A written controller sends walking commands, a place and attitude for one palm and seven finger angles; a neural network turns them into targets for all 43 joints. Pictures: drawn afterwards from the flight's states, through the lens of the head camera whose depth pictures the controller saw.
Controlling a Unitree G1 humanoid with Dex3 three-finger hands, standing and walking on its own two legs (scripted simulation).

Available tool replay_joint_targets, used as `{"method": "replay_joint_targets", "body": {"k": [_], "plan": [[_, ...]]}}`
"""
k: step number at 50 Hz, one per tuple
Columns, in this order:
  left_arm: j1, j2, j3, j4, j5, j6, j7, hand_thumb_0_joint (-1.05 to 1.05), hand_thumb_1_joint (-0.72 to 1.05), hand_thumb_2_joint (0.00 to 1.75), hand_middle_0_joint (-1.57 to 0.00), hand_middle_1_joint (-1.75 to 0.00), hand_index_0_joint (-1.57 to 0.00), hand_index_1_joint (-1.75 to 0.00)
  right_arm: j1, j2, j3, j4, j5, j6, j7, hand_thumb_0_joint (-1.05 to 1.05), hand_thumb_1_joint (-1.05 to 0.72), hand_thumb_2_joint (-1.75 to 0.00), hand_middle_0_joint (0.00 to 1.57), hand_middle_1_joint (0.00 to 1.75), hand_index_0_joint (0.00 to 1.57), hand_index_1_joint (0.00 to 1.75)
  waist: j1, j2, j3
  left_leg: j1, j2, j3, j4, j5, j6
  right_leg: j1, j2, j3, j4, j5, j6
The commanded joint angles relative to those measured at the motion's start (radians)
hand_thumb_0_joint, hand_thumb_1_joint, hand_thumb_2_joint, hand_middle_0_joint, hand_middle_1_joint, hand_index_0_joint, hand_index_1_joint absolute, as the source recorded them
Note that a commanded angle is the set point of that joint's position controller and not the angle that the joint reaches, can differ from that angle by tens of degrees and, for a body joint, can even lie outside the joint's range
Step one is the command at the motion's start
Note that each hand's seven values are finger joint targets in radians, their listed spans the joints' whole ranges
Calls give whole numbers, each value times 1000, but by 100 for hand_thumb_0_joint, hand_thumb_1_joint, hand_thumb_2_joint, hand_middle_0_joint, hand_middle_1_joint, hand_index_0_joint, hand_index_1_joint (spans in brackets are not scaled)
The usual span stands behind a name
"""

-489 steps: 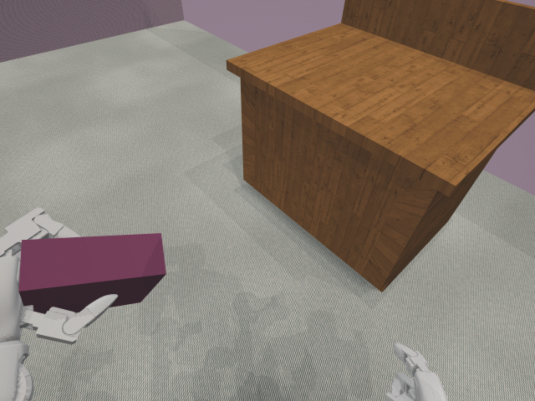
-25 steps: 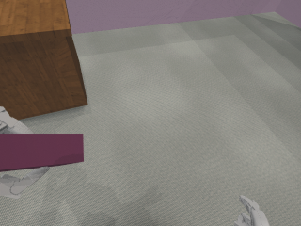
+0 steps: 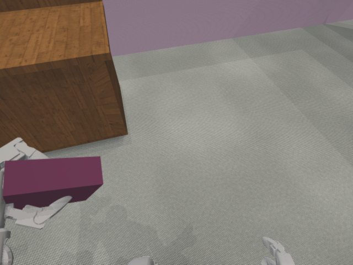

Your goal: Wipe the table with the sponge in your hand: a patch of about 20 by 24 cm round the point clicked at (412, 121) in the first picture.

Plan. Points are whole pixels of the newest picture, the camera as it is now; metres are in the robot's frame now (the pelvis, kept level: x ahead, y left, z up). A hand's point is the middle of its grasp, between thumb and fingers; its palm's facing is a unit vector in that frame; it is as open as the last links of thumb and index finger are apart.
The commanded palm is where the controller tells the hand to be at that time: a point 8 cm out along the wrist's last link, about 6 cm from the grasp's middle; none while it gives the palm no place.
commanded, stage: take the last steps up to it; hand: left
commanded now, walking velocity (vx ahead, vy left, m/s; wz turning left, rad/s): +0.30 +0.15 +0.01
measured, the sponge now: (67, 183) +0.23 +0.21 +0.14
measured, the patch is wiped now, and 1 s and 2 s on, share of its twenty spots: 0.00 0.00 0.00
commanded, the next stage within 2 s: none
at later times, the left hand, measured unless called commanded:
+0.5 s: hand (30, 131) +0.31 +0.29 +0.18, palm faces +0.36 -0.75 -0.56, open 9.2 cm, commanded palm +0.26 +0.34 +0.18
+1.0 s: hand (15, 84) +0.45 +0.40 +0.18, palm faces +0.39 -0.80 -0.47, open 9.2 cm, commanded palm +0.38 +0.43 +0.18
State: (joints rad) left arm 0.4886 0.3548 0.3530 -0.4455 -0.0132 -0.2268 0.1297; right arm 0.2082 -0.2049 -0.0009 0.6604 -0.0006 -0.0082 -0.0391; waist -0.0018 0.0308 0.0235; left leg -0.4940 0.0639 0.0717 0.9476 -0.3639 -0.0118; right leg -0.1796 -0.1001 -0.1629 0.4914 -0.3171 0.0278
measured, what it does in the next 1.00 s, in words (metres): walks ahead: left foot, then right foot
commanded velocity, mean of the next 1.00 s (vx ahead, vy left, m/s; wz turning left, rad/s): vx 0.30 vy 0.15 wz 0.01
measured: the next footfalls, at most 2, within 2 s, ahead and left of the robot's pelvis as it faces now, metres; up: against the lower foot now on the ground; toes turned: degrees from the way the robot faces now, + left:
left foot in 0.14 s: +0.13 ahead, +0.17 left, +0.00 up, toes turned +10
right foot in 0.48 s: +0.15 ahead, -0.03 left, +0.00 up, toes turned -12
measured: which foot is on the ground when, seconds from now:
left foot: up 0.00-0.12, down 0.14-0.48, up 0.50-0.82, down 0.84-1.00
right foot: down 0.00-0.14, up 0.16-0.46, down 0.48-0.86, up 0.88-1.00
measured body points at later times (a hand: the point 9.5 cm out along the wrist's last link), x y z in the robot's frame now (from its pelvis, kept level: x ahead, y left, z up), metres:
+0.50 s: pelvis +0.10 +0.06 -0.01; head +0.13 +0.03 +0.43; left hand +0.28 +0.33 +0.21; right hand +0.26 -0.14 -0.13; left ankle +0.09 +0.16 -0.73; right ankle +0.11 -0.03 -0.74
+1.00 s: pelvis +0.21 +0.15 -0.01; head +0.25 +0.17 +0.44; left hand +0.42 +0.44 +0.20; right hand +0.38 -0.08 -0.09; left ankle +0.27 +0.25 -0.74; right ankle +0.15 +0.03 -0.65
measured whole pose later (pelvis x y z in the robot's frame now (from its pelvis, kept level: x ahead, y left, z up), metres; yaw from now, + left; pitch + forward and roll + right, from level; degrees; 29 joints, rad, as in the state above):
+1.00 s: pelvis +0.21 +0.15 -0.01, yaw -1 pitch +0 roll +0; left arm 0.41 0.44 0.44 -0.50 -0.02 -0.25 0.15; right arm 0.15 -0.15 -0.03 0.60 0.02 -0.06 -0.04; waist -0.01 -0.03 0.08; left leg -0.37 0.07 0.19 0.59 -0.23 0.05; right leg -0.47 -0.10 -0.09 1.20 -0.53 0.03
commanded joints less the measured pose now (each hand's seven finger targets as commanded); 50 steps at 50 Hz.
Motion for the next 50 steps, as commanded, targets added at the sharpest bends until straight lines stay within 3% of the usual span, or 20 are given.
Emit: {"method": "replay_joint_targets", "body": {"k": [1,5,6,8,10,14,21,22,23,24,25,27,29,33,38,41,42,43,45,50], "plan": [[-67,184,128,-277,-3,-74,38,0,10,130,-120,-160,-120,-160,-133,-72,-42,-190,1,-57,-11,0,-90,-90,20,30,20,30,26,-193,-40,39,15,70,-255,41,8,82,-230,136,-158,387,-146],[-111,200,133,-350,7,-71,55,0,10,130,-120,-160,-120,-160,-76,-84,-69,-195,-3,-83,-32,0,-90,-90,20,30,20,30,1,-107,-131,312,-64,168,-478,208,7,48,-152,76,62,439,-86],[-106,194,123,-359,4,-73,53,0,10,130,-120,-160,-120,-160,-54,-101,-82,-199,4,-87,-39,0,-90,-90,20,30,20,30,-21,11,-165,447,-23,104,-511,238,28,-33,-122,40,233,395,-51],[-128,204,130,-417,12,-96,60,0,10,130,-120,-160,-120,-160,-49,-129,-96,-208,6,-99,-32,0,-90,-90,20,30,20,30,-14,343,-227,604,304,-359,-584,495,205,-344,43,38,684,-342,-3],[-118,255,175,-343,6,-93,57,0,10,130,-120,-160,-120,-160,-73,-112,-83,-182,4,-107,-25,0,-90,-90,20,30,20,30,-16,246,-151,427,334,-395,-638,248,276,-404,-21,130,781,-311,-13],[8,193,169,-402,-16,-90,40,0,10,130,-120,-160,-120,-160,-74,-105,-83,-175,26,-133,-3,0,-90,-90,20,30,20,30,4,227,-141,360,227,-150,-622,243,209,-360,-17,58,580,-154,5],[42,170,155,-214,-25,-36,33,0,10,130,-120,-160,-120,-160,-72,-101,-57,-168,16,-114,-23,0,-90,-90,20,30,20,30,8,88,-141,219,191,-53,-536,75,129,-36,48,-28,76,-49,1],[5,169,145,-201,-20,-30,32,0,10,130,-120,-160,-120,-160,-81,-99,-56,-169,17,-104,-27,0,-90,-90,20,30,20,30,10,34,-130,159,166,-31,-449,38,109,37,21,11,-21,-6,-13],[-25,192,152,-169,-10,-25,31,0,10,130,-120,-160,-120,-160,-77,-89,-57,-165,16,-94,-27,0,-90,-90,20,30,20,30,9,-136,-129,54,99,27,-254,-22,80,109,-100,202,-126,-48,-68],[-48,214,159,-141,-7,-18,30,0,10,130,-120,-160,-120,-160,-96,-74,-51,-184,13,-86,-22,0,-90,-90,20,30,20,30,12,-375,-96,-174,-29,71,14,-160,28,196,-317,605,-226,-21,-175],[-92,232,179,-133,-25,-23,34,0,10,130,-120,-160,-120,-160,-138,-93,-47,-185,5,-87,-14,0,-90,-90,20,30,20,30,24,-345,-55,-275,-20,-40,217,-167,1,190,-434,710,-271,46,-231],[-150,199,141,-126,-26,-38,20,0,10,130,-120,-160,-120,-160,-109,-103,-55,-155,11,-85,-2,0,-90,-90,20,30,20,30,-3,-241,-39,-299,22,-114,334,-46,-13,177,-382,583,-233,117,-215],[-98,195,134,-144,-10,-65,19,0,10,130,-120,-160,-120,-160,-123,-87,-35,-142,4,-70,-4,0,-90,-90,20,30,20,30,9,-153,-41,-288,35,-81,312,19,-24,176,-291,308,-169,422,-165],[-114,206,118,-292,2,-98,29,0,10,130,-120,-160,-120,-160,-121,-84,-43,-169,-2,-70,4,0,-90,-90,20,30,20,30,8,-149,-57,-119,47,16,-28,79,-10,123,-247,121,-142,561,-143],[-15,232,190,-366,-4,-84,57,0,10,130,-120,-160,-120,-160,-94,-70,-63,-221,-2,-84,-1,0,-90,-90,20,30,20,30,39,-212,-124,95,-21,142,-332,120,2,150,-224,109,-73,613,-135],[4,198,181,-349,-9,-87,60,0,10,130,-120,-160,-120,-160,-44,-95,-92,-222,6,-81,-20,0,-90,-90,20,30,20,30,-10,-12,-218,406,-37,146,-531,259,10,60,-139,33,231,475,-63],[-27,183,167,-379,-11,-100,60,0,10,130,-120,-160,-120,-160,-44,-112,-98,-226,10,-79,-18,0,-90,-90,20,30,20,30,-16,198,-248,546,88,-16,-541,338,59,-109,-52,-13,449,146,-26],[-42,188,165,-388,-11,-107,61,0,10,130,-120,-160,-120,-160,-44,-134,-108,-227,12,-83,-16,0,-90,-90,20,30,20,30,-9,373,-260,635,313,-337,-563,552,180,-338,38,28,687,-338,-4],[-76,239,176,-238,-6,-102,48,0,10,130,-120,-160,-120,-160,-72,-127,-87,-206,10,-93,-9,0,-90,-90,20,30,20,30,-8,194,-170,392,354,-380,-640,251,253,-398,-3,133,836,-318,-20],[-35,185,154,-362,-24,-100,26,0,10,130,-120,-160,-120,-160,-85,-98,-74,-186,25,-120,-1,0,-90,-90,20,30,20,30,9,186,-129,287,233,-153,-660,154,217,-367,-29,72,618,-135,8]]}}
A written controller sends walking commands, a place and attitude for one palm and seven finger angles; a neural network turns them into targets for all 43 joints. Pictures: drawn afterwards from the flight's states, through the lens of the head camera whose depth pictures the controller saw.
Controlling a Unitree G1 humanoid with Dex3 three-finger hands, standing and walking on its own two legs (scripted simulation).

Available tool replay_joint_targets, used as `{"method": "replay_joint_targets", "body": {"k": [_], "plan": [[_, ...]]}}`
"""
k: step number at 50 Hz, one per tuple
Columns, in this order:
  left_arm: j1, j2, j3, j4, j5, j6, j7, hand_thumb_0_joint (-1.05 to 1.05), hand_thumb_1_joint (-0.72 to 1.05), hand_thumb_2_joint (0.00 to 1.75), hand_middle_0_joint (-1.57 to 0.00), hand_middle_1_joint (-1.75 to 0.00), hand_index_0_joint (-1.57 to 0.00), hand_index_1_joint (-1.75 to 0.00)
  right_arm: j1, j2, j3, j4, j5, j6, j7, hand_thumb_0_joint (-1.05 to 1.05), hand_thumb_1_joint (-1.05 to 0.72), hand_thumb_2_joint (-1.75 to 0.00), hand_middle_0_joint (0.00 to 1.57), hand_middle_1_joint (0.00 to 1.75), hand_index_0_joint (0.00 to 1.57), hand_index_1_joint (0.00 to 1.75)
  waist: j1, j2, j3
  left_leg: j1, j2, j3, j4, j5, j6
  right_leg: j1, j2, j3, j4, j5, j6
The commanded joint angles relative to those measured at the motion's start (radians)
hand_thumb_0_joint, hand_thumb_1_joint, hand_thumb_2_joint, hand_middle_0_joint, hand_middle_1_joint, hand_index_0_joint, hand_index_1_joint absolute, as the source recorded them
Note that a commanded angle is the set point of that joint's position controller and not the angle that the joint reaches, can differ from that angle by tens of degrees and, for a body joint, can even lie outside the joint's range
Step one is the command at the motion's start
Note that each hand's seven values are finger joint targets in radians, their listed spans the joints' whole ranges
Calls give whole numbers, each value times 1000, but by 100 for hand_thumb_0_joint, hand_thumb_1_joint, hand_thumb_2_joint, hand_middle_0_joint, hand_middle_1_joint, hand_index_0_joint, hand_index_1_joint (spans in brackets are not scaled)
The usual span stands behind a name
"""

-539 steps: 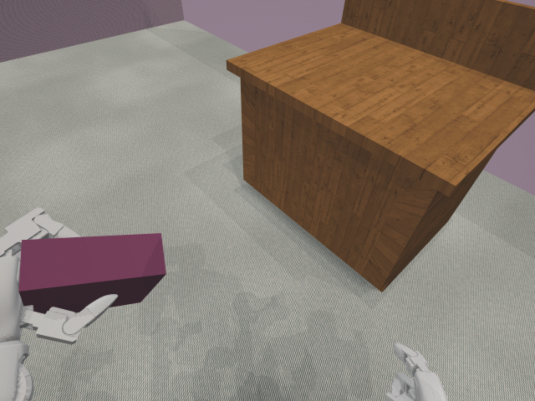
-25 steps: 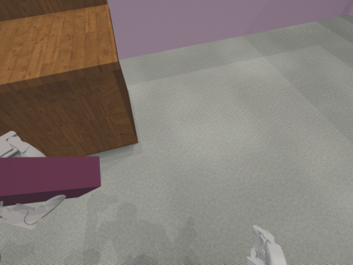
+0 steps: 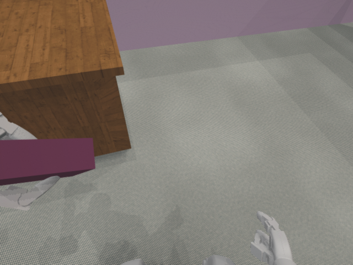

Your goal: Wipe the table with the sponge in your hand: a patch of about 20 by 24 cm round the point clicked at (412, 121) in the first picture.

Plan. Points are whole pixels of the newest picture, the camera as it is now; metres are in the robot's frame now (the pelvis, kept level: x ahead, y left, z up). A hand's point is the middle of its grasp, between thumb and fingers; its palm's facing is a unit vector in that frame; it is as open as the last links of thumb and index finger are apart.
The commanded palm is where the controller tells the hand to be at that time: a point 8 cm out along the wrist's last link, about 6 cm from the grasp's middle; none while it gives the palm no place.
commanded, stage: take the last steps up to it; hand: left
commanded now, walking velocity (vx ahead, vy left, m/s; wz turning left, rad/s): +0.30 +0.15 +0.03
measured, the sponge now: (54, 161) +0.25 +0.22 +0.16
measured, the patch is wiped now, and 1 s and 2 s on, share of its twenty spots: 0.00 0.00 0.00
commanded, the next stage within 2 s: come to a stop and stand still in 1.68 s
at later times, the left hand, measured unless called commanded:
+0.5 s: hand (26, 123) +0.32 +0.29 +0.17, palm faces +0.38 -0.82 -0.42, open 9.2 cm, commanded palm +0.25 +0.34 +0.19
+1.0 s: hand (14, 79) +0.42 +0.36 +0.17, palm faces +0.38 -0.77 -0.52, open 9.2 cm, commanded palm +0.37 +0.40 +0.19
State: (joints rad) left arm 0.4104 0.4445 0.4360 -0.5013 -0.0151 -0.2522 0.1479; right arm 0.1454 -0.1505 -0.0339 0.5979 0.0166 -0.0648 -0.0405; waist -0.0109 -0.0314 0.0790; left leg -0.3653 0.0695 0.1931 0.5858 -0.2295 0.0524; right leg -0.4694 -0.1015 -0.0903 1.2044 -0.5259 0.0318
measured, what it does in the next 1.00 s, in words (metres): walks ahead: right foot, then left foot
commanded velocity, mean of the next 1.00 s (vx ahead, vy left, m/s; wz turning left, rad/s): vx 0.30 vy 0.15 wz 0.00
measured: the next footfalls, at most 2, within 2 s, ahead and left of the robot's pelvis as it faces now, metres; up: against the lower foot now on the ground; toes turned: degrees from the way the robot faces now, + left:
right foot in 0.22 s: +0.10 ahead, -0.09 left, +0.00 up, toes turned -10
left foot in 0.56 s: +0.22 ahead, +0.22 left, +0.00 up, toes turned +11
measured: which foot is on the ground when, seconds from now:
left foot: down 0.00-0.24, up 0.26-0.54, down 0.56-0.94, up 0.96-1.00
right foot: up 0.00-0.20, down 0.22-0.56, up 0.58-0.90, down 0.92-1.00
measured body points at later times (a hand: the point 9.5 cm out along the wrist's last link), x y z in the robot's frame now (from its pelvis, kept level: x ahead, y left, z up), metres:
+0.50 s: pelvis +0.10 +0.06 +0.01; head +0.15 +0.06 +0.46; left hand +0.29 +0.33 +0.19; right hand +0.27 -0.20 -0.08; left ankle +0.16 +0.21 -0.70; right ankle +0.06 -0.08 -0.73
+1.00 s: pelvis +0.21 +0.12 +0.00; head +0.24 +0.10 +0.45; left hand +0.40 +0.40 +0.20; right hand +0.36 -0.09 -0.13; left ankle +0.17 +0.22 -0.69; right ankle +0.20 +0.04 -0.73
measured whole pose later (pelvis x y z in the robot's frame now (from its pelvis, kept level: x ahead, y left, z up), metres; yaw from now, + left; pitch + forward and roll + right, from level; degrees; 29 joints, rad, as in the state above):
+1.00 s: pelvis +0.21 +0.12 +0.00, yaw +0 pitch +1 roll +0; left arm 0.48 0.38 0.36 -0.47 -0.02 -0.21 0.13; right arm 0.20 -0.17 0.01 0.68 0.00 -0.06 -0.04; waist 0.02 0.06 0.04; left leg -0.39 0.03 0.12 0.91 -0.44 0.01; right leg -0.30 -0.05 -0.19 0.63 -0.35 -0.05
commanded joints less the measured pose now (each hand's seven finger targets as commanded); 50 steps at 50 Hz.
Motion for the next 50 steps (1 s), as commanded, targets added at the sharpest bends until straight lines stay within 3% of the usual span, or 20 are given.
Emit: {"method": "replay_joint_targets", "body": {"k": [1,9,10,12,13,16,19,22,25,26,27,28,29,31,36,44,45,47,48,50], "plan": [[37,102,71,-341,-20,-73,7,0,10,130,-120,-160,-120,-160,-27,-151,-37,-127,6,-72,1,0,-90,-90,20,30,20,30,22,268,-199,151,212,-240,-297,28,141,-30,-22,-17,-167,97,3],[41,96,70,-195,-15,-10,18,0,10,130,-120,-160,-120,-160,-9,-149,-13,-103,-8,-69,-27,0,-90,-90,20,30,20,30,19,144,-201,104,181,-200,-185,-41,60,263,36,-90,-686,173,-6],[21,100,73,-167,-9,-9,18,0,10,130,-120,-160,-120,-160,-11,-148,-13,-101,-8,-61,-28,0,-90,-90,20,30,20,30,19,90,-192,42,151,-175,-105,-80,39,327,-4,-27,-771,208,-30],[-23,135,83,-130,-9,-7,18,0,10,130,-120,-160,-120,-160,-30,-120,-5,-120,-11,-47,-19,0,-90,-90,20,30,20,30,20,-267,-166,-278,-37,-57,308,-255,-42,500,-339,524,-926,278,-195],[-70,139,85,-121,-20,-13,21,0,10,130,-120,-160,-120,-160,-51,-146,-10,-115,-14,-54,-11,0,-90,-90,20,30,20,30,29,-250,-140,-365,-16,-151,490,-298,-66,501,-439,600,-955,313,-256],[-52,101,50,-101,-15,-28,9,0,10,130,-120,-160,-120,-160,-44,-145,-4,-92,-9,-31,-3,0,-90,-90,20,30,20,30,25,-102,-105,-371,29,-211,555,-195,-81,466,-336,353,-897,504,-212],[-33,86,20,-175,5,-62,12,0,10,130,-120,-160,-120,-160,-47,-132,3,-100,-17,-23,1,0,-90,-90,20,30,20,30,20,-85,-96,-227,32,-124,316,-142,-71,402,-259,93,-846,757,-154],[-9,107,40,-279,3,-67,26,0,10,130,-120,-160,-120,-160,-60,-124,-14,-137,-20,-35,-1,0,-90,-90,20,30,20,30,45,-148,-135,-59,-15,-27,96,-86,-59,401,-229,48,-811,766,-142],[21,132,89,-316,1,-60,40,0,10,130,-120,-160,-120,-160,-20,-128,-32,-151,-24,-34,-12,0,-90,-90,20,30,20,30,27,-81,-184,120,-72,48,-84,65,-69,366,-175,19,-710,689,-105],[42,129,90,-321,-1,-61,41,0,10,130,-120,-160,-120,-160,3,-141,-45,-154,-18,-33,-20,0,-90,-90,20,30,20,30,8,-5,-215,232,-58,28,-145,96,-62,331,-147,-11,-586,640,-80],[14,114,77,-355,-5,-72,40,0,10,130,-120,-160,-120,-160,17,-153,-54,-160,-10,-33,-23,0,-90,-90,20,30,20,30,-7,175,-263,369,10,-50,-163,129,-37,222,-92,-48,-385,492,-48],[-2,105,75,-369,-7,-82,40,0,10,130,-120,-160,-120,-160,11,-185,-68,-160,-9,-35,-20,0,-90,-90,20,30,20,30,-6,438,-267,467,232,-358,-200,277,64,-20,21,-75,-141,-23,-7],[-11,130,77,-331,7,-86,46,0,10,130,-120,-160,-120,-160,13,-177,-63,-169,-9,-41,-11,0,-90,-90,20,30,20,30,-3,410,-254,400,312,-515,-250,298,142,-74,63,3,36,-168,-23],[-42,171,114,-249,-11,-80,34,0,10,130,-120,-160,-120,-160,-18,-163,-53,-140,-7,-55,-14,0,-90,-90,20,30,20,30,3,287,-184,258,338,-503,-283,67,195,-128,-16,67,85,-86,-17],[53,82,62,-301,-24,-70,8,0,10,130,-120,-160,-120,-160,-10,-158,-41,-123,6,-80,3,0,-90,-90,20,30,20,30,17,264,-201,224,220,-249,-275,132,142,-70,-11,-17,-156,80,2],[56,104,70,-188,-19,-3,13,0,10,130,-120,-160,-120,-160,-15,-156,-13,-111,-7,-67,-25,0,-90,-90,20,30,20,30,20,125,-209,151,196,-187,-160,79,62,248,48,-87,-685,189,-8],[37,112,76,-168,-14,-3,12,0,10,130,-120,-160,-120,-160,-20,-152,-14,-107,-6,-58,-27,0,-90,-90,20,30,20,30,25,65,-215,84,165,-152,-55,33,42,337,9,-25,-772,245,-31],[-19,148,91,-154,-12,-6,15,0,10,130,-120,-160,-120,-160,-48,-123,-4,-131,-11,-52,-18,0,-90,-90,20,30,20,30,27,-276,-179,-288,-48,-58,394,-290,-47,515,-349,580,-928,345,-213],[-61,157,104,-160,-22,-15,20,0,10,130,-120,-160,-120,-160,-55,-142,-5,-117,-18,-58,-11,0,-90,-90,20,30,20,30,27,-206,-168,-355,-16,-177,559,-291,-68,507,-429,627,-954,339,-262],[-23,114,74,-117,-24,-27,8,0,10,130,-120,-160,-120,-160,-26,-150,-15,-91,-13,-49,0,0,-90,-90,20,30,20,30,13,-107,-123,-389,14,-223,658,-180,-89,488,-346,453,-917,481,-226]]}}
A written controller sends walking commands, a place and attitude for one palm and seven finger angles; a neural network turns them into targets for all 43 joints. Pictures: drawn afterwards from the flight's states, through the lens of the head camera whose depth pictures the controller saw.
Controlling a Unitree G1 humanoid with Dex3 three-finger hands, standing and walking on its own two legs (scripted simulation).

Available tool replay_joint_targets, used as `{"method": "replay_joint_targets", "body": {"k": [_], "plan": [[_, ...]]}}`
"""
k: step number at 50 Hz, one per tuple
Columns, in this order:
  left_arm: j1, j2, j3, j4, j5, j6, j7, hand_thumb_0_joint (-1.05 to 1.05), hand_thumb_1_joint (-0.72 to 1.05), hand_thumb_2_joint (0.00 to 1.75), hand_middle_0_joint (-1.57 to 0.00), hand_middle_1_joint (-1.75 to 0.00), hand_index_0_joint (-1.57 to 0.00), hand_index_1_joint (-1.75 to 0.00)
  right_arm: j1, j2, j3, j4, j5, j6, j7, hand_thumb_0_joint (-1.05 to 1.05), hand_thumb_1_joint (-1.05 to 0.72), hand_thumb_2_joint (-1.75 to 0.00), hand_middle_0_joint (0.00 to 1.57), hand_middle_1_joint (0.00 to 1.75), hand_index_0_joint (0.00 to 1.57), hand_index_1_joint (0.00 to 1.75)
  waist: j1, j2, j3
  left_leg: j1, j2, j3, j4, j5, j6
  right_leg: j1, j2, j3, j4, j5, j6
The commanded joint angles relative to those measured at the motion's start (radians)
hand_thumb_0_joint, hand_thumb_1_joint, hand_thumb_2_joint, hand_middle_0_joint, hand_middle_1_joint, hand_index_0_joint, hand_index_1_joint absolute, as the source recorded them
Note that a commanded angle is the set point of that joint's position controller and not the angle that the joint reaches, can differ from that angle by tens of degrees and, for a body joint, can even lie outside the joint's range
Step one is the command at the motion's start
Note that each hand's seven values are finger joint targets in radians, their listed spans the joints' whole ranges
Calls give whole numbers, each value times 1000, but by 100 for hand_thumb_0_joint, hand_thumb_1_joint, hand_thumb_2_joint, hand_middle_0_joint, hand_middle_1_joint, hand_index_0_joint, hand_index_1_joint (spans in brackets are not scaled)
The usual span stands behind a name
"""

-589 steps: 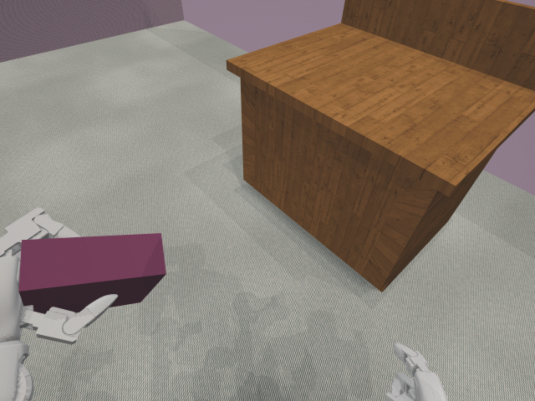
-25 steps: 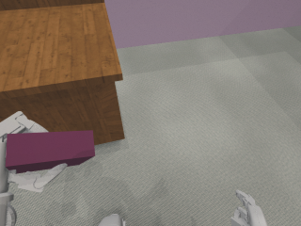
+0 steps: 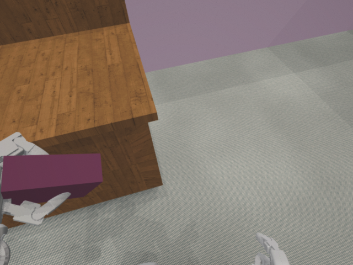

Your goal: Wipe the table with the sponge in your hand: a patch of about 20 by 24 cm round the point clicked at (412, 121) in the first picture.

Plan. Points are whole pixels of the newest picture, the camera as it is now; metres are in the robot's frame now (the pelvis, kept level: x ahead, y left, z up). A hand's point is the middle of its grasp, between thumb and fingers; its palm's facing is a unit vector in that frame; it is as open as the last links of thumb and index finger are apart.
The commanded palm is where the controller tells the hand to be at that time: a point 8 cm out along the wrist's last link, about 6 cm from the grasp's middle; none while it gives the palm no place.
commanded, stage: take the last steps up to it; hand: left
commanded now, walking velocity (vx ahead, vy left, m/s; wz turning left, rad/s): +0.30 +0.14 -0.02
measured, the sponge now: (66, 179) +0.23 +0.21 +0.15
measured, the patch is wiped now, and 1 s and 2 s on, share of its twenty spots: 0.00 0.00 0.00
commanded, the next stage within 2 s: come to a stop and stand still in 0.68 s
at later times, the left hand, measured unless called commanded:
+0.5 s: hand (20, 114) +0.34 +0.32 +0.19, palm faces +0.36 -0.83 -0.44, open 9.2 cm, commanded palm +0.27 +0.36 +0.19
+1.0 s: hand (48, 96) +0.40 +0.30 +0.18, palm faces +0.26 -0.85 -0.46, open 9.2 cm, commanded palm +0.35 +0.36 +0.19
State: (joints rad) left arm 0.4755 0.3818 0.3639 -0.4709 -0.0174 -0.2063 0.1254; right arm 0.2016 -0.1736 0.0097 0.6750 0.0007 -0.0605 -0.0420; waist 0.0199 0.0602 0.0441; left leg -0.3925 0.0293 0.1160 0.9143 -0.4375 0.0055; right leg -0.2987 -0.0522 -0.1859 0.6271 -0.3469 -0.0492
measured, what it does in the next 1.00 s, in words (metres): walks ahead: left foot, then right foot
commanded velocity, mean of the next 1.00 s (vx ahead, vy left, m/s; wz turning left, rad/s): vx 0.12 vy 0.06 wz -0.05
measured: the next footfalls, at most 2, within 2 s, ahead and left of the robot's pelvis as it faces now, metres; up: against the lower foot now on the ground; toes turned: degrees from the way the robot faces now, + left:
left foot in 0.28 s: +0.18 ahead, +0.19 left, +0.00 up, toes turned +9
right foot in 0.68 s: +0.18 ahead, +0.00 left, +0.00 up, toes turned -12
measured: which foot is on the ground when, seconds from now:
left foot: up 0.00-0.26, down 0.28-0.72, up 0.74-1.00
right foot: down 0.00-0.28, up 0.30-0.66, down 0.68-1.00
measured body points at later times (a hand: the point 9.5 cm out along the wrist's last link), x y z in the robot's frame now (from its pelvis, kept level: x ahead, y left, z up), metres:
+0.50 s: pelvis +0.10 +0.09 +0.01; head +0.15 +0.10 +0.46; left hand +0.31 +0.36 +0.22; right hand +0.27 -0.12 -0.08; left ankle +0.14 +0.18 -0.73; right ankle +0.07 -0.03 -0.66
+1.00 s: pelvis +0.17 +0.10 +0.01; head +0.21 +0.10 +0.46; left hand +0.38 +0.35 +0.20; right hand +0.32 -0.18 -0.07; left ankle +0.22 +0.22 -0.72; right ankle +0.14 +0.00 -0.73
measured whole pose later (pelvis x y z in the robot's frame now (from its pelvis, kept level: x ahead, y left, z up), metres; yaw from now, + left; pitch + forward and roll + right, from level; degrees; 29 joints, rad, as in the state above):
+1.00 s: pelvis +0.17 +0.10 +0.01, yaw -4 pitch -1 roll +0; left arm 0.54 0.39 0.35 -0.59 -0.02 -0.22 0.15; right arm 0.17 -0.27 -0.03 0.56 0.00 -0.03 -0.07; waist -0.03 -0.02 0.09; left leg -0.33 0.05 0.08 0.57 -0.21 -0.03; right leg -0.19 -0.03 -0.14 0.53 -0.33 -0.03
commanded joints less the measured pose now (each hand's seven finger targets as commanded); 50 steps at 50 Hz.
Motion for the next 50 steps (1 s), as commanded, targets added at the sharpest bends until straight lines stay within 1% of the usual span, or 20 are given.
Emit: {"method": "replay_joint_targets", "body": {"k": [1,3,5,9,12,13,14,15,16,18,21,32,34,36,37,40,42,47,49,50], "plan": [[-120,179,137,-184,-15,-82,28,0,10,130,-120,-160,-120,-160,-102,-119,-49,-169,4,-44,2,0,-90,-90,20,30,20,30,-14,-161,-100,-348,64,-141,290,37,-42,313,-359,447,-306,417,-130],[-59,168,125,-189,1,-109,31,0,10,130,-120,-160,-120,-160,-109,-115,-45,-170,-3,-38,0,0,-90,-90,20,30,20,30,-9,-151,-78,-311,69,-97,179,69,-37,294,-312,270,-274,638,-93],[-51,166,120,-225,2,-118,36,0,10,130,-120,-160,-120,-160,-97,-111,-48,-185,-5,-31,6,0,-90,-90,20,30,20,30,-13,-185,-94,-204,67,-35,-23,112,-31,269,-278,177,-255,686,-74],[-2,186,155,-309,-2,-112,56,0,10,130,-120,-160,-120,-160,-91,-105,-67,-227,-7,-41,-2,0,-90,-90,20,30,20,30,17,-212,-143,-29,9,78,-286,164,-19,297,-257,162,-204,720,-68],[-8,183,164,-341,-4,-109,65,0,10,130,-120,-160,-120,-160,-53,-116,-86,-237,-4,-38,-18,0,-90,-90,20,30,20,30,-20,-133,-208,234,-20,110,-481,331,-14,211,-184,106,-32,562,-9],[-28,183,165,-337,-7,-118,66,0,10,130,-120,-160,-120,-160,-38,-130,-95,-238,0,-38,-25,0,-90,-90,20,30,20,30,-37,-10,-231,369,30,51,-495,373,8,101,-142,85,123,445,19],[-49,167,151,-356,-9,-126,65,0,10,130,-120,-160,-120,-160,-40,-163,-109,-238,2,-36,-22,0,-90,-90,20,30,20,30,-37,236,-253,492,224,-207,-502,518,91,-112,-42,33,341,-29,60],[-66,184,153,-341,-5,-132,69,0,10,130,-120,-160,-120,-160,-37,-162,-108,-250,6,-41,-17,0,-90,-90,20,30,20,30,-27,287,-258,483,366,-425,-550,598,191,-220,18,91,547,-337,59],[-66,216,155,-240,-1,-126,61,0,10,130,-120,-160,-120,-160,-63,-153,-92,-240,0,-50,-18,0,-90,-90,20,30,20,30,-30,204,-184,311,391,-454,-608,391,212,-218,5,148,644,-319,52],[-110,217,180,-267,-11,-120,53,0,10,130,-120,-160,-120,-160,-65,-149,-93,-212,12,-58,-15,0,-90,-90,20,30,20,30,-33,145,-129,265,363,-378,-613,316,231,-295,-58,164,629,-229,67],[-59,163,132,-369,-16,-116,32,0,10,130,-120,-160,-120,-160,-66,-144,-85,-212,19,-74,1,0,-90,-90,20,30,20,30,-14,171,-163,263,268,-182,-588,390,176,-264,-50,113,517,-102,76],[-53,172,143,-223,-20,-45,40,0,10,130,-120,-160,-120,-160,-70,-129,-41,-200,6,-67,-29,0,-90,-90,20,30,20,30,-18,56,-174,241,264,-100,-506,356,93,28,30,26,-108,13,74],[-81,168,128,-201,-9,-42,42,0,10,130,-120,-160,-120,-160,-69,-126,-40,-200,8,-54,-28,0,-90,-90,20,30,20,30,-24,-44,-182,122,193,-50,-358,256,55,170,-48,158,-220,172,25],[-114,179,119,-180,-10,-39,45,0,10,130,-120,-160,-120,-160,-82,-100,-25,-217,4,-50,-19,0,-90,-90,20,30,20,30,-25,-298,-163,-128,4,14,-78,-53,-17,292,-318,561,-293,410,-119],[-126,166,105,-172,-23,-38,42,0,10,130,-120,-160,-120,-160,-83,-121,-44,-209,15,-53,-8,0,-90,-90,20,30,20,30,-12,-340,-155,-187,6,-44,93,-125,-27,304,-373,606,-319,419,-158],[-60,175,122,-209,-11,-59,51,0,10,130,-120,-160,-120,-160,-105,-109,-21,-199,5,-40,-5,0,-90,-90,20,30,20,30,-14,-153,-130,-215,35,-90,117,-37,-46,342,-312,364,-243,804,-133],[-44,183,125,-266,-7,-77,55,0,10,130,-120,-160,-120,-160,-134,-95,-16,-214,2,-32,-13,0,-90,-90,20,30,20,30,-9,-123,-140,-121,24,-50,-48,8,-40,322,-264,241,-203,920,-91],[60,182,160,-317,-20,-73,62,0,10,130,-120,-160,-120,-160,-95,-102,-32,-253,-4,-18,-26,0,-90,-90,20,30,20,30,-1,-149,-182,30,-19,-1,-344,206,-40,337,-197,170,-163,853,-50],[47,176,153,-326,-26,-60,61,0,10,130,-120,-160,-120,-160,-72,-115,-45,-259,-3,-6,-34,0,-90,-90,20,30,20,30,-20,-104,-195,186,-3,-19,-479,423,-37,263,-151,161,-103,746,-1],[28,178,149,-332,-28,-60,60,0,10,130,-120,-160,-120,-160,-63,-129,-53,-260,0,-3,-38,0,-90,-90,20,30,20,30,-20,-45,-210,265,67,-61,-496,663,-19,210,-101,138,-56,608,35]]}}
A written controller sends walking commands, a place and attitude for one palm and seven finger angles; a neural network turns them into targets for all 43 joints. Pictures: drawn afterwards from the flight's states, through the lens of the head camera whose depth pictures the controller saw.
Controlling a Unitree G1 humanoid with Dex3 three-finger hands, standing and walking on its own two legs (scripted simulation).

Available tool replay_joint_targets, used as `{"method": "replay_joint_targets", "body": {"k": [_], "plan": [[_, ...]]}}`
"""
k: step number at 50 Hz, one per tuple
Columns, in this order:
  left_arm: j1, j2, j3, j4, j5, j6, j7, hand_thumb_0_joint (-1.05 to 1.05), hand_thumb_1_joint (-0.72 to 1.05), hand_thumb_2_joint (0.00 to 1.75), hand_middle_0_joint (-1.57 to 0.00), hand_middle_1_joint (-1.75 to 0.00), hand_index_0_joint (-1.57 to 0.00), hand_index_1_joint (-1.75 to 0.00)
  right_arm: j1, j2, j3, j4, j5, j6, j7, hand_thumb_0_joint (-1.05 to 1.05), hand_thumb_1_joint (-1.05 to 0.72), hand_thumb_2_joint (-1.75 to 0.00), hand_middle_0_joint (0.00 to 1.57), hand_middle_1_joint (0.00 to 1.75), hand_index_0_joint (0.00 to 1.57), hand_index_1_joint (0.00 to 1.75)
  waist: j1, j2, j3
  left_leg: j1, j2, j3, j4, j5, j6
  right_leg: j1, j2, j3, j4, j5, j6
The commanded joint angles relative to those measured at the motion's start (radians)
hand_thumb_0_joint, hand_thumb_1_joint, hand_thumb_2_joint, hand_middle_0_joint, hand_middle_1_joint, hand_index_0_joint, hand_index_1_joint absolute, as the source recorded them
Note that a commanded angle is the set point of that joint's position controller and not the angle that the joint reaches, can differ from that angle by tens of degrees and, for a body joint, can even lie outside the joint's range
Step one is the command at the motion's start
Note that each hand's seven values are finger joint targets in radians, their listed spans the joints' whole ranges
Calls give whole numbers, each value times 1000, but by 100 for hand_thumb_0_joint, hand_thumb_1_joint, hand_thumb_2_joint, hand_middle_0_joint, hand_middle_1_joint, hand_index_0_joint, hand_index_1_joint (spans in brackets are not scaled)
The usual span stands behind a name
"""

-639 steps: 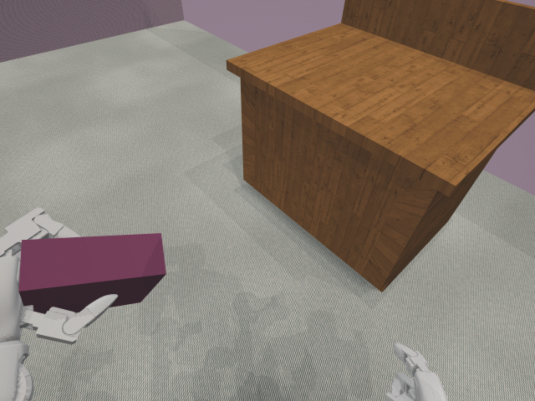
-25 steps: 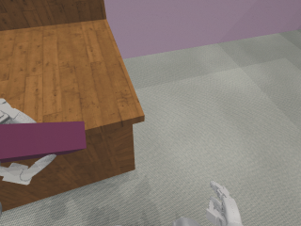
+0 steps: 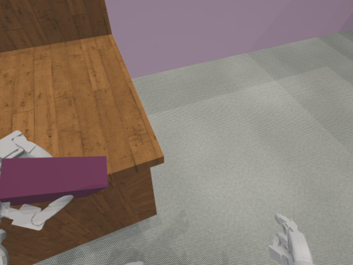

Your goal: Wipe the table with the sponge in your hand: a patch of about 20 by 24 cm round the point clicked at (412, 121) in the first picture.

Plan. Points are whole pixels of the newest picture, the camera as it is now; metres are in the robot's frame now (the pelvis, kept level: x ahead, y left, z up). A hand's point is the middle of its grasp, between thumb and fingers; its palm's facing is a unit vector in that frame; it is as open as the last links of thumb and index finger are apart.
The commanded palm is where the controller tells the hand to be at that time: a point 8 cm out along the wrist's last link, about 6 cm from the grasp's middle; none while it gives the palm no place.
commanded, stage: come to a stop and stand still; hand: left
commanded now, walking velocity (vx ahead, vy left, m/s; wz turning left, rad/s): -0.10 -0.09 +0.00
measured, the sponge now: (69, 180) +0.23 +0.19 +0.14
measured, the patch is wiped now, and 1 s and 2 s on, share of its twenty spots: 0.00 0.00 0.00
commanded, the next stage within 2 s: look again from close up in 0.68 s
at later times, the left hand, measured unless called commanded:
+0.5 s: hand (38, 207) +0.18 +0.20 +0.17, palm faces +0.34 -0.83 -0.44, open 9.2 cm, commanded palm +0.13 +0.25 +0.18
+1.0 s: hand out of the picture +0.15 +0.26 +0.18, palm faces +0.40 -0.86 -0.33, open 9.2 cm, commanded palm +0.09 +0.29 +0.18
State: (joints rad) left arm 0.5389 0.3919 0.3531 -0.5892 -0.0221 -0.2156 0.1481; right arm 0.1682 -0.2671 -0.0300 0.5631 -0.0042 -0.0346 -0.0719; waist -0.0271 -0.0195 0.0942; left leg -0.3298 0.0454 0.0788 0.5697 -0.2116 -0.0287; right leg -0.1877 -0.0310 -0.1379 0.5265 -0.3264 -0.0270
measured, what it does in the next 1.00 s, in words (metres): steps on the spot: left foot, then right foot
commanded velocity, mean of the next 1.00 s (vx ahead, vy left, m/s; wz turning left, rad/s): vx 0.02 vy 0.00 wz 0.00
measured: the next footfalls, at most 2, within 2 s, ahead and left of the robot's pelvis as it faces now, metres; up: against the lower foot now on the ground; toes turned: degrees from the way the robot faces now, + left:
left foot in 0.02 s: +0.09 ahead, +0.12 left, +0.00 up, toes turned +5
right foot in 0.36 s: -0.02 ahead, -0.11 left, +0.00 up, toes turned -6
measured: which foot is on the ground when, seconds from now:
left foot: up 0.00-0.00, down 0.02-0.40, up 0.42-0.66, down 0.68-1.00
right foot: down 0.00-0.04, up 0.06-0.34, down 0.36-1.00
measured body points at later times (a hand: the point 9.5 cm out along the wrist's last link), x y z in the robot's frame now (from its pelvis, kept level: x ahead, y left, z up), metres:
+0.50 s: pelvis -0.04 -0.02 +0.00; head -0.02 -0.04 +0.45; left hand +0.15 +0.25 +0.19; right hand +0.12 -0.24 -0.10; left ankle +0.00 +0.11 -0.71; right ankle -0.06 -0.11 -0.73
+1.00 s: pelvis -0.09 +0.02 +0.00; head -0.08 +0.02 +0.45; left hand +0.13 +0.30 +0.20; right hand +0.09 -0.21 -0.07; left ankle -0.03 +0.09 -0.73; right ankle -0.06 -0.11 -0.73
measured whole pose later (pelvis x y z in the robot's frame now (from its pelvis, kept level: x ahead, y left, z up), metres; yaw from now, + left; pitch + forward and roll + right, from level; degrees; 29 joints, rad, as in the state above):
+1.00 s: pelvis -0.09 +0.02 +0.00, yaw -2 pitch -2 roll -1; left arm 0.31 0.35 0.37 -0.38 -0.05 -0.24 0.11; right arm 0.20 -0.19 0.02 0.57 0.01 -0.15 0.00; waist 0.03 0.00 0.06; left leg -0.27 -0.02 0.08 0.49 -0.19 0.06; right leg -0.24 -0.02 -0.04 0.51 -0.24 0.00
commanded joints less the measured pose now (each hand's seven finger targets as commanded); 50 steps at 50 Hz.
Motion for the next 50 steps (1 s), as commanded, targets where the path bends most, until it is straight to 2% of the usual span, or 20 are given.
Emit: {"method": "replay_joint_targets", "body": {"k": [1,2,3,6,16,17,21,25,30,32,34,38,39,40,41,42,44,46,48,50], "plan": [[-47,170,151,-231,-19,-51,33,0,10,130,-120,-160,-120,-160,-27,-57,-26,-153,9,-31,-9,0,-90,-90,20,30,20,30,36,163,-270,289,182,-160,-140,692,63,-27,-59,69,119,261,44],[-47,167,144,-210,-19,-59,26,0,10,130,-120,-160,-120,-160,-7,-60,-33,-152,10,-41,-1,0,-90,-90,20,30,20,30,43,238,-264,302,283,-252,-174,809,129,-111,-15,86,199,-154,49],[-37,159,147,-152,-15,-59,20,0,10,130,-120,-160,-120,-160,-4,-55,-32,-147,-2,-49,7,0,-90,-90,20,30,20,30,35,255,-216,245,309,-296,-215,784,161,-145,16,104,284,-263,47],[-166,149,113,-204,-12,-61,14,0,10,130,-120,-160,-120,-160,-13,-52,-23,-125,-11,-71,18,0,-90,-90,20,30,20,30,29,252,-206,212,291,-236,-220,626,152,-145,3,118,289,-179,45],[-102,149,120,-200,-31,-4,6,0,10,130,-120,-160,-120,-160,-31,-46,-6,-130,6,-99,39,0,-90,-90,20,30,20,30,27,213,-243,79,190,-122,-233,30,89,71,39,38,-84,-12,51],[-97,157,128,-175,-30,-2,8,0,10,130,-120,-160,-120,-160,-42,-34,-2,-130,11,-93,38,0,-90,-90,20,30,20,30,26,170,-230,47,158,-90,-203,-54,66,100,17,57,-147,13,39],[-142,167,123,-131,-50,21,7,0,10,130,-120,-160,-120,-160,-71,-18,5,-118,19,-73,29,0,-90,-90,20,30,20,30,33,-164,-153,-15,-21,-46,171,-174,-1,-90,-252,411,-326,-77,-97],[-115,151,110,-76,-34,2,15,0,10,130,-120,-160,-120,-160,-81,-15,23,-93,19,-70,19,0,-90,-90,20,30,20,30,34,-101,-160,-161,-5,-54,230,-162,1,129,-254,273,-202,530,-103],[-104,140,101,-51,-16,-20,19,0,10,130,-120,-160,-120,-160,-55,-31,6,-100,12,-64,5,0,-90,-90,20,30,20,30,45,-96,-187,-47,-29,-13,-23,-83,19,195,-229,228,-129,723,-74],[-96,139,94,-87,-19,-22,19,0,10,130,-120,-160,-120,-160,-47,-37,-2,-107,12,-55,1,0,-90,-90,20,30,20,30,33,-35,-202,85,-21,-19,-151,87,23,148,-192,205,-79,667,-34],[-95,149,96,-133,-19,-28,21,0,10,130,-120,-160,-120,-160,-34,-65,-18,-121,15,-51,0,0,-90,-90,20,30,20,30,39,59,-250,208,97,-100,-152,431,62,77,-98,153,-27,500,27],[-105,149,85,-166,-11,-44,20,0,10,130,-120,-160,-120,-160,-46,-60,-6,-125,4,-61,-1,0,-90,-90,20,30,20,30,43,220,-174,93,206,-228,-231,374,121,4,-24,111,30,-12,40],[-1064,886,676,-232,101,-131,15,0,10,130,-120,-160,-120,-160,97,-95,-59,-80,-47,-143,19,0,-90,-90,20,30,20,30,116,19,-39,-136,120,-69,63,216,104,-51,-122,251,-218,270,25],[-564,324,267,251,18,-64,-27,0,10,130,-120,-160,-120,-160,37,21,2,-60,-7,-138,42,0,-90,-90,20,30,20,30,38,-66,-201,-14,-33,-86,131,64,33,5,-219,390,-165,450,-116],[-544,280,235,71,-6,-76,-22,0,10,130,-120,-160,-120,-160,-1,-25,-15,-131,22,-133,53,0,-90,-90,20,30,20,30,55,1,-213,27,-56,-82,87,-45,23,26,-257,440,-142,582,-131],[-543,191,136,178,-3,-92,-27,0,10,130,-120,-160,-120,-160,8,-20,-11,-125,25,-159,43,0,-90,-90,20,30,20,30,47,-22,-208,62,-38,-62,26,-63,19,3,-260,408,-164,497,-116],[-340,127,80,68,-35,-97,-35,0,10,130,-120,-160,-120,-160,12,-61,-22,-115,22,-170,55,0,-90,-90,20,30,20,30,60,109,-224,161,-32,-70,-109,63,35,19,-143,275,-136,280,-50],[-214,40,-10,34,-41,-91,-53,0,10,130,-120,-160,-120,-160,-28,-63,-22,-135,23,-177,70,0,-90,-90,20,30,20,30,69,129,-213,196,34,-150,-173,80,65,-42,-64,212,-115,94,-12],[-200,80,12,-40,-24,-89,-50,0,10,130,-120,-160,-120,-160,-57,-64,-2,-156,18,-168,75,0,-90,-90,20,30,20,30,72,149,-157,19,96,-242,-327,-178,84,23,-7,144,-46,-10,8],[-212,142,87,-14,-8,-88,-39,0,10,130,-120,-160,-120,-160,-63,-66,6,-161,17,-162,66,0,-90,-90,20,30,20,30,77,68,-103,-115,113,-264,-416,-401,91,71,16,128,-17,-41,13]]}}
